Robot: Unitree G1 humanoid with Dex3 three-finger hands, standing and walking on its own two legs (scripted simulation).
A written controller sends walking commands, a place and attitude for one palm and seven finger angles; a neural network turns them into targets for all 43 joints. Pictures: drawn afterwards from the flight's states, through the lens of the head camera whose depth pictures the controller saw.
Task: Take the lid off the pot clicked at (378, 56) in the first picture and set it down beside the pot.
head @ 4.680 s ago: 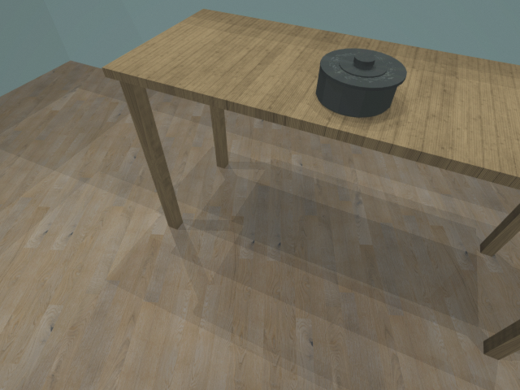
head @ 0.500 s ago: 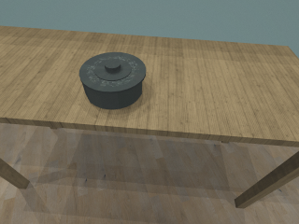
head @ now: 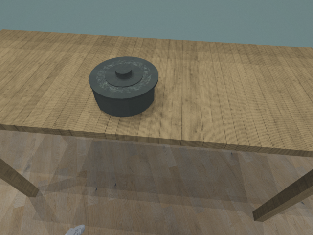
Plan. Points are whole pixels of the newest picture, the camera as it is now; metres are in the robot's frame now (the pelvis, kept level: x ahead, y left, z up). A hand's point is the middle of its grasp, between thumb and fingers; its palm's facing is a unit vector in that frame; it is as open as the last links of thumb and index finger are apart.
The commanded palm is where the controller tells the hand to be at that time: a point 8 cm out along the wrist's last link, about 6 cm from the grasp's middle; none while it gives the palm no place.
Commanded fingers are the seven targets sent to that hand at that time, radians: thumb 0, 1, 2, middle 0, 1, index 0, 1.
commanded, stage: lift the closed hand beside the body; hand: left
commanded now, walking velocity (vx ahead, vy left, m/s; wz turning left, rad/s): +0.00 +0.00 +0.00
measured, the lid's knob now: (123, 70) +0.52 +0.15 +0.14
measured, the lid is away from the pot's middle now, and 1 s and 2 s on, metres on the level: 0.01 0.01 0.01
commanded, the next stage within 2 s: raise the hand higher, near the body in 0.52 s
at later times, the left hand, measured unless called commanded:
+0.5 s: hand (54, 231) +0.12 +0.22 +0.04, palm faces +0.31 -0.90 -0.29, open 3.1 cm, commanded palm +0.07 +0.26 +0.08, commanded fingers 0.00 0.90 0.90 -1.30 -1.50 -1.30 -1.50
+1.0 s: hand (32, 207) +0.14 +0.24 +0.12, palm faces +0.33 -0.85 -0.41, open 3.1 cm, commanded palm +0.08 +0.27 +0.15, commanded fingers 0.00 0.90 0.90 -1.30 -1.50 -1.30 -1.50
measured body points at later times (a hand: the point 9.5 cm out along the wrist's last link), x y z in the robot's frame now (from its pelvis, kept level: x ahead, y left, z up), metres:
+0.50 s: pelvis -0.01 +0.00 +0.00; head -0.04 +0.00 +0.45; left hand +0.10 +0.27 +0.06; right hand +0.23 -0.19 -0.03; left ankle +0.02 +0.11 -0.74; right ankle -0.02 -0.13 -0.74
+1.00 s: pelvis -0.01 +0.00 +0.00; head -0.04 -0.01 +0.45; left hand +0.11 +0.28 +0.15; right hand +0.20 -0.22 -0.06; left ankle +0.02 +0.11 -0.74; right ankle -0.02 -0.13 -0.74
